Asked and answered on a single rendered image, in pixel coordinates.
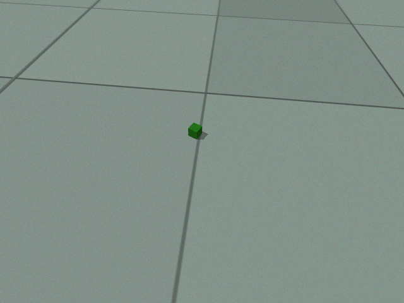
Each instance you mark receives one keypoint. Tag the cube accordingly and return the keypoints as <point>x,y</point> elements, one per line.
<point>195,130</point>

